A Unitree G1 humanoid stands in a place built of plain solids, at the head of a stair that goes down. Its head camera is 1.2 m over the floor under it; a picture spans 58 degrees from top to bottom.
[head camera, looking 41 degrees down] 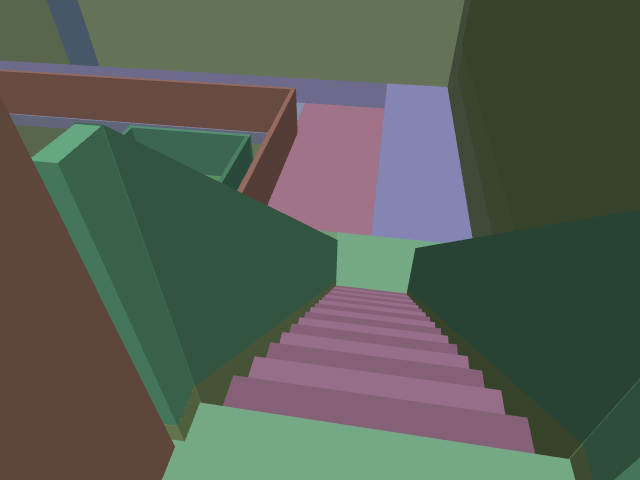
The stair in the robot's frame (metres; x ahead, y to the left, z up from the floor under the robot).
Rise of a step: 0.20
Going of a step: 0.22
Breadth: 1.03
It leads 9 degrees to the right of straight ahead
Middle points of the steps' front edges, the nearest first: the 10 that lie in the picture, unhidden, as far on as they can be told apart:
0.57 -0.16 0.00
0.79 -0.19 -0.20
1.01 -0.23 -0.41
1.22 -0.26 -0.61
1.44 -0.29 -0.81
1.66 -0.33 -1.02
1.88 -0.36 -1.22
2.09 -0.40 -1.42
2.31 -0.43 -1.63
2.53 -0.47 -1.83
